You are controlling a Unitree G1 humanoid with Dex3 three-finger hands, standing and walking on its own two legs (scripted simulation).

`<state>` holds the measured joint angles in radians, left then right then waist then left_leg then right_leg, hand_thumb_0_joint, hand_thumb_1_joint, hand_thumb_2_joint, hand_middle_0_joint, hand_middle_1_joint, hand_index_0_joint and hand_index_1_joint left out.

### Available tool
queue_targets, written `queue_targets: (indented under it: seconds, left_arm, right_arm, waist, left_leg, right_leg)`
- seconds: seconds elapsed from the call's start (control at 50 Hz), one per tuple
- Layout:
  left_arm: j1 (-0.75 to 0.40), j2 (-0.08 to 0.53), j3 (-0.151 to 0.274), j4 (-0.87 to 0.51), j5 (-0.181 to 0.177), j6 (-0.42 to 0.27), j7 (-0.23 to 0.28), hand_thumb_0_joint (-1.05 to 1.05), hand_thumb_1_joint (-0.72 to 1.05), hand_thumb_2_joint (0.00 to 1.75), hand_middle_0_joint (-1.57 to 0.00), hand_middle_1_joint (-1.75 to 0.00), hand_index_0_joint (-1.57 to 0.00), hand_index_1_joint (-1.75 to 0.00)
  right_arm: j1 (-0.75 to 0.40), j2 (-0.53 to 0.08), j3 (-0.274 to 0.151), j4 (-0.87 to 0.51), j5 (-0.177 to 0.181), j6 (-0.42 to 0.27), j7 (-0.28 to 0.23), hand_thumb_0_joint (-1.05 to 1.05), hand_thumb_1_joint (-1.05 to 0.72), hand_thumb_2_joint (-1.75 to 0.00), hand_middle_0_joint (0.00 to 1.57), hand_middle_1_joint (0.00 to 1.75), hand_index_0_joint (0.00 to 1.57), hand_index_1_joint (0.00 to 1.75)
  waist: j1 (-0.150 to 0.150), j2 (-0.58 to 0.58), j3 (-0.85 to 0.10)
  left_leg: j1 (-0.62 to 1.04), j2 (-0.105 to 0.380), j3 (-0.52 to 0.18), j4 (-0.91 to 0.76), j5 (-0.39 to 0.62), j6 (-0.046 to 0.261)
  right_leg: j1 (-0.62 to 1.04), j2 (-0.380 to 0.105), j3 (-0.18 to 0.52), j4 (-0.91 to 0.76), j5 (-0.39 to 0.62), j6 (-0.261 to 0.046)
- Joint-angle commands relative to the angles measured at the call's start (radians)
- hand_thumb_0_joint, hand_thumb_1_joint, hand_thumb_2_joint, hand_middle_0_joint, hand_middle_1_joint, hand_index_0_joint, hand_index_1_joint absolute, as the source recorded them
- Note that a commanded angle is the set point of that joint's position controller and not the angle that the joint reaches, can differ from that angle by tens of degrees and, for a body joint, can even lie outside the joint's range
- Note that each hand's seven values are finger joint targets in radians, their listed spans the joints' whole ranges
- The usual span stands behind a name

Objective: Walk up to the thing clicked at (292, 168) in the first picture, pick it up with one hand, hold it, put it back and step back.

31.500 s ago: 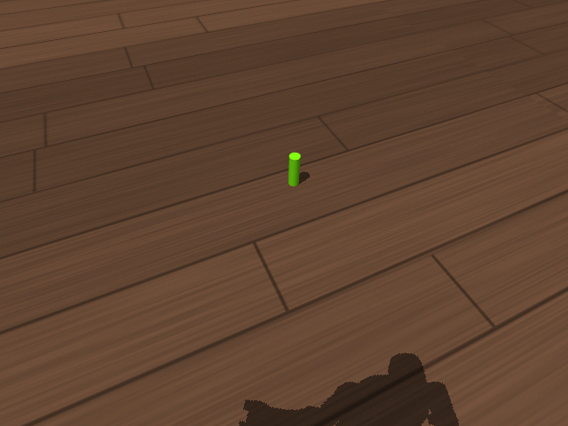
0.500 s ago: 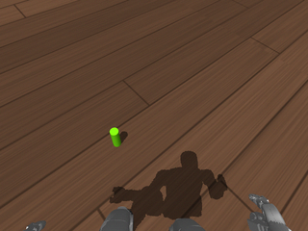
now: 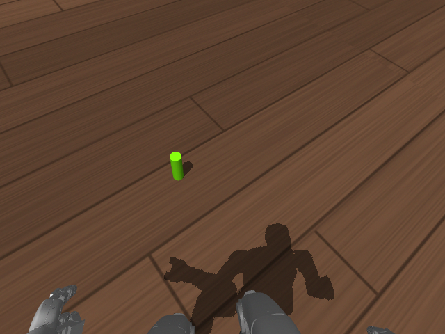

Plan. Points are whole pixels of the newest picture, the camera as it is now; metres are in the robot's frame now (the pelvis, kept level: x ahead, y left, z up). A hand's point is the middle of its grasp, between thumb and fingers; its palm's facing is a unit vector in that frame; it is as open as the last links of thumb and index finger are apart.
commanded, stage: step back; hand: left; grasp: from the side
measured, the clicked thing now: (177, 166) +0.85 +0.18 -0.67
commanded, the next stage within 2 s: stand in 1.42 s
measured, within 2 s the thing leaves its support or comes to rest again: neither
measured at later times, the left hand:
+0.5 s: hand out of the picture -0.10 +0.25 -0.13, palm faces +0.01 -0.90 -0.43, open 7.4 cm
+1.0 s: hand out of the picture -0.13 +0.23 -0.14, palm faces +0.06 -0.94 -0.34, open 7.4 cm
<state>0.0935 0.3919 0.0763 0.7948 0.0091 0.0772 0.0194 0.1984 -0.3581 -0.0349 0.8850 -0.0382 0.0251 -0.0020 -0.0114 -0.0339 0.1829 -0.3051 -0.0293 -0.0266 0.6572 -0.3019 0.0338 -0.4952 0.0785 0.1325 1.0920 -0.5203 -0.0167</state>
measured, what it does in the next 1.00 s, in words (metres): walks backwards: right foot, then left foot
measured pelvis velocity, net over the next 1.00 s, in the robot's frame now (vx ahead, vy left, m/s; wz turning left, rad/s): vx -0.18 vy -0.03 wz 0.03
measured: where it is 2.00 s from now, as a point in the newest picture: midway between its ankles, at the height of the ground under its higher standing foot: outside the picture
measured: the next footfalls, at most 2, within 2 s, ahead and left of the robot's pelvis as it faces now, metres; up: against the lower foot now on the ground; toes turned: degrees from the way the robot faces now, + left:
right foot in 0.24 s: -0.12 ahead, -0.16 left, +0.00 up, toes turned +1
left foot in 0.54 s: -0.11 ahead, +0.09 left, +0.00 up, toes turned +1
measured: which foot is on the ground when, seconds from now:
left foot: down 0.00-0.26, up 0.28-0.52, down 0.54-1.00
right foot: up 0.00-0.22, down 0.24-1.00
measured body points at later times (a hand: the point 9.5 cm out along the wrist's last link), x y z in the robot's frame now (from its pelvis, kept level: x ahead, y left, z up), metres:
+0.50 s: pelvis -0.17 -0.03 +0.00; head -0.14 -0.04 +0.45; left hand -0.10 +0.30 -0.10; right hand -0.10 -0.35 -0.13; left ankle -0.17 +0.10 -0.70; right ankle -0.14 -0.15 -0.72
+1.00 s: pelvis -0.18 -0.03 +0.01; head -0.17 -0.03 +0.46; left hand -0.14 +0.28 -0.12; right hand -0.09 -0.34 -0.11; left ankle -0.15 +0.09 -0.72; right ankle -0.16 -0.16 -0.72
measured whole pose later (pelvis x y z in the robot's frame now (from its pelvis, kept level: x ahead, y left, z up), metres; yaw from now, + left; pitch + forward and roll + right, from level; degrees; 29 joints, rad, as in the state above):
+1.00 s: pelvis -0.18 -0.03 +0.01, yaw +2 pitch -2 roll +0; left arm 0.21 0.34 0.05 0.99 0.03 -0.03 -0.02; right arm 0.21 -0.39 -0.06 1.00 -0.03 -0.02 0.01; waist 0.03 0.02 0.06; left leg -0.28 0.00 -0.03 0.61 -0.36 0.00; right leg -0.24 -0.02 -0.02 0.57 -0.29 0.00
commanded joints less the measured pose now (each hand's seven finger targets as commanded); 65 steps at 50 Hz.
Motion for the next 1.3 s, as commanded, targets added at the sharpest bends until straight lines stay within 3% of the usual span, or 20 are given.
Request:
queue_targets:
  seconds: [0.0,0.12,0.2,0.22,0.24,0.26,0.32,0.44,0.5,0.54,0.56,0.62,0.74,0.76,0.8,0.82,0.96,1.02,1.18,1.28]
  left_arm:
    - [0.097,0.186,0.062,-0.04,0.001,-0.025,0.01,0.0,0.9,0.9,-0.2,-0.3,-0.2,-0.3]
    - [0.095,0.166,0.047,-0.041,0.013,-0.037,-0.006,0.0,0.9,0.9,-0.2,-0.3,-0.2,-0.3]
    - [0.235,0.171,0.057,0.039,0.023,-0.049,-0.011,0.0,0.9,0.9,-0.2,-0.3,-0.2,-0.3]
    - [0.23,0.238,0.078,0.032,0.04,-0.054,-0.013,0.0,0.9,0.9,-0.2,-0.3,-0.2,-0.3]
    - [0.156,0.359,0.106,-0.001,0.039,-0.046,-0.015,0.0,0.9,0.9,-0.2,-0.3,-0.2,-0.3]
    - [0.084,0.389,0.107,-0.037,0.039,-0.052,-0.009,0.0,0.9,0.9,-0.2,-0.3,-0.2,-0.3]
    - [-0.036,0.242,0.068,-0.05,0.04,-0.069,0.003,0.0,0.9,0.9,-0.2,-0.3,-0.2,-0.3]
    - [0.081,0.265,0.082,-0.014,0.051,-0.084,-0.007,0.0,0.9,0.9,-0.2,-0.3,-0.2,-0.3]
    - [0.078,0.234,0.053,0.001,0.038,-0.067,-0.019,0.0,0.9,0.9,-0.2,-0.3,-0.2,-0.3]
    - [0.076,0.131,0.017,-0.004,0.011,-0.068,-0.024,0.0,0.9,0.9,-0.2,-0.3,-0.2,-0.3]
    - [-0.002,0.232,0.053,0.014,0.021,-0.071,-0.018,0.0,0.9,0.9,-0.2,-0.3,-0.2,-0.3]
    - [0.064,0.186,0.041,0.056,0.008,-0.085,-0.038,0.0,0.9,0.9,-0.2,-0.3,-0.2,-0.3]
    - [0.148,0.16,0.047,0.132,0.023,-0.104,-0.034,0.0,0.9,0.9,-0.2,-0.3,-0.2,-0.3]
    - [0.159,0.183,0.053,0.139,0.031,-0.111,-0.027,0.0,0.9,0.9,-0.2,-0.3,-0.2,-0.3]
    - [0.139,0.299,0.07,0.125,0.038,-0.121,-0.021,0.0,0.9,0.9,-0.2,-0.3,-0.2,-0.3]
    - [0.085,0.292,0.07,0.096,0.036,-0.128,-0.02,0.0,0.9,0.9,-0.2,-0.3,-0.2,-0.3]
    - [0.018,0.206,0.024,0.103,0.014,-0.12,-0.024,0.0,0.9,0.9,-0.2,-0.3,-0.2,-0.3]
    - [0.032,0.153,0.003,0.127,-0.01,-0.107,-0.025,0.0,0.9,0.9,-0.2,-0.3,-0.2,-0.3]
    - [0.03,0.192,0.005,0.193,-0.005,-0.131,-0.011,0.0,0.9,0.9,-0.2,-0.3,-0.2,-0.3]
    - [-0.013,0.182,-0.002,0.202,-0.002,-0.121,-0.006,0.0,0.9,0.9,-0.2,-0.3,-0.2,-0.3]
  right_arm:
    - [-0.077,-0.265,-0.074,-0.107,0.004,-0.029,-0.037,0.0,-0.9,-0.9,0.2,0.3,0.2,0.3]
    - [-0.037,-0.296,-0.087,-0.13,-0.002,-0.012,-0.029,0.0,-0.9,-0.9,0.2,0.3,0.2,0.3]
    - [-0.085,-0.29,-0.077,-0.137,0.014,0.014,-0.022,0.0,-0.9,-0.9,0.2,0.3,0.2,0.3]
    - [-0.082,-0.232,-0.062,-0.148,0.019,0.013,-0.019,0.0,-0.9,-0.9,0.2,0.3,0.2,0.3]
    - [-0.13,-0.202,-0.062,-0.172,0.024,0.008,-0.035,0.0,-0.9,-0.9,0.2,0.3,0.2,0.3]
    - [-0.137,-0.242,-0.083,-0.163,0.018,0.014,-0.045,0.0,-0.9,-0.9,0.2,0.3,0.2,0.3]
    - [-0.026,-0.226,-0.068,-0.093,0.031,0.002,-0.033,0.0,-0.9,-0.9,0.2,0.3,0.2,0.3]
    - [-0.043,-0.223,-0.065,-0.075,0.003,-0.026,-0.008,0.0,-0.9,-0.9,0.2,0.3,0.2,0.3]
    - [0.059,-0.206,-0.078,0.008,0.005,-0.05,-0.006,0.0,-0.9,-0.9,0.2,0.3,0.2,0.3]
    - [0.053,-0.323,-0.096,0.003,-0.009,-0.064,-0.011,0.0,-0.9,-0.9,0.2,0.3,0.2,0.3]
    - [0.012,-0.385,-0.106,-0.01,-0.005,-0.066,-0.007,0.0,-0.9,-0.9,0.2,0.3,0.2,0.3]
    - [-0.061,-0.266,-0.069,-0.008,-0.01,-0.088,-0.011,0.0,-0.9,-0.9,0.2,0.3,0.2,0.3]
    - [-0.066,-0.238,-0.068,-0.001,0.0,-0.049,0.005,0.0,-0.9,-0.9,0.2,0.3,0.2,0.3]
    - [-0.04,-0.198,-0.057,-0.002,0.006,-0.045,0.002,0.0,-0.9,-0.9,0.2,0.3,0.2,0.3]
    - [-0.068,-0.186,-0.055,-0.007,0.009,-0.042,-0.005,0.0,-0.9,-0.9,0.2,0.3,0.2,0.3]
    - [-0.034,-0.217,-0.064,0.008,0.009,-0.047,-0.005,0.0,-0.9,-0.9,0.2,0.3,0.2,0.3]
    - [0.042,-0.165,-0.059,0.078,0.009,-0.076,-0.001,0.0,-0.9,-0.9,0.2,0.3,0.2,0.3]
    - [-0.064,-0.253,-0.068,0.06,0.007,-0.081,-0.007,0.0,-0.9,-0.9,0.2,0.3,0.2,0.3]
    - [-0.112,-0.198,-0.043,0.1,0.023,-0.078,-0.011,0.0,-0.9,-0.9,0.2,0.3,0.2,0.3]
    - [-0.141,-0.193,-0.045,0.114,0.026,-0.07,-0.013,0.0,-0.9,-0.9,0.2,0.3,0.2,0.3]
  waist:
    - [0.045,0.145,-0.192]
    - [-0.004,0.231,-0.256]
    - [0.052,0.22,-0.31]
    - [0.047,0.035,-0.251]
    - [0.088,-0.249,-0.19]
    - [0.082,-0.234,-0.117]
    - [-0.011,-0.074,-0.131]
    - [0.083,-0.167,-0.162]
    - [0.026,-0.083,-0.176]
    - [-0.001,0.241,-0.156]
    - [-0.028,0.168,-0.058]
    - [0.031,0.112,-0.097]
    - [0.054,0.151,-0.114]
    - [0.059,0.065,-0.132]
    - [0.071,-0.13,-0.089]
    - [0.049,-0.063,-0.062]
    - [-0.005,-0.087,-0.185]
    - [0.033,0.102,-0.183]
    - [0.027,0.089,-0.249]
    - [0.023,0.05,-0.261]
  left_leg:
    - [0.063,0.281,-0.225,-0.198,0.507,0.205]
    - [0.201,0.302,-0.237,-0.189,0.389,0.209]
    - [0.009,0.223,-0.158,-0.108,0.216,0.092]
    - [-0.208,0.11,-0.11,0.029,0.007,0.024]
    - [-0.266,-0.065,-0.038,0.267,-0.263,-0.035]
    - [-0.215,-0.023,-0.15,0.452,-0.301,-0.055]
    - [-0.175,-0.077,-0.126,0.53,-0.143,-0.041]
    - [-0.169,0.016,-0.012,0.097,-0.237,-0.045]
    - [0.193,-0.016,0.034,-0.288,-0.071,-0.01]
    - [0.215,0.313,-0.548,-0.463,-0.53,0.122]
    - [-0.054,0.401,-0.634,-0.514,-0.658,0.221]
    - [0.05,0.25,-0.328,-0.403,-0.31,0.129]
    - [-0.124,0.178,-0.162,-0.275,-0.329,0.062]
    - [-0.19,0.138,-0.119,-0.175,-0.292,0.032]
    - [-0.225,0.003,-0.039,0.177,-0.269,-0.024]
    - [-0.205,0.038,-0.088,0.214,-0.229,-0.032]
    - [0.149,0.019,0.025,-0.214,0.047,-0.026]
    - [0.07,0.257,-0.292,-0.349,-0.118,0.088]
    - [0.14,0.136,-0.061,-0.189,0.437,0.001]
    - [0.157,0.153,-0.064,-0.221,0.408,0.014]
  right_leg:
    - [0.022,-0.004,0.033,0.167,-0.005,0.018]
    - [0.083,-0.065,-0.069,-0.254,0.0,0.035]
    - [0.364,-0.069,-0.116,-0.668,0.219,-0.024]
    - [0.388,-0.202,0.13,-0.697,0.119,-0.068]
    - [0.185,-0.439,0.381,-0.801,0.103,-0.229]
    - [-0.011,-0.54,0.482,-0.85,0.084,-0.305]
    - [0.08,-0.316,0.101,-0.684,0.314,-0.183]
    - [0.325,-0.333,0.148,-0.719,-0.094,-0.176]
    - [0.136,-0.272,0.041,-0.601,-0.069,-0.113]
    - [-0.141,-0.094,-0.123,-0.321,-0.045,0.003]
    - [-0.034,-0.136,-0.053,-0.221,-0.059,0.006]
    - [0.042,-0.138,-0.059,-0.276,0.099,-0.006]
    - [0.398,-0.056,-0.161,-0.643,0.183,-0.014]
    - [0.479,-0.085,-0.077,-0.69,0.159,-0.028]
    - [0.286,-0.41,0.403,-0.914,-0.331,-0.179]
    - [0.251,-0.444,0.419,-0.898,-0.276,-0.222]
    - [0.195,-0.258,0.01,-0.658,0.33,-0.097]
    - [0.189,-0.113,-0.113,-0.527,0.124,-0.009]
    - [0.381,-0.189,-0.055,-0.637,0.586,-0.035]
    - [0.396,-0.182,-0.072,-0.64,0.561,-0.026]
